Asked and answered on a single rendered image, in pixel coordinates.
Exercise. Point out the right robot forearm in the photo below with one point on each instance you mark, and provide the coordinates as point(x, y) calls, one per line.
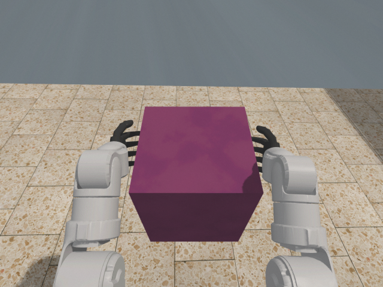
point(297, 224)

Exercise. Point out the left robot forearm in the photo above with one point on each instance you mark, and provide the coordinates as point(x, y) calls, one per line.
point(94, 219)

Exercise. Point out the robot right hand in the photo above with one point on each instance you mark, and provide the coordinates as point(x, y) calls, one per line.
point(270, 142)

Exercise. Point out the carton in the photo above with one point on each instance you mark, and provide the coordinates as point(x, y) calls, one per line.
point(195, 177)

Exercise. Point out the robot right upper arm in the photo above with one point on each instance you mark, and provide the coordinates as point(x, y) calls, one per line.
point(298, 271)

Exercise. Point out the robot left upper arm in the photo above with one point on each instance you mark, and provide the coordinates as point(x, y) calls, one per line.
point(92, 269)

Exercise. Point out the robot left hand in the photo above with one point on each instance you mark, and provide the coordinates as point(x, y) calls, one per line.
point(120, 136)

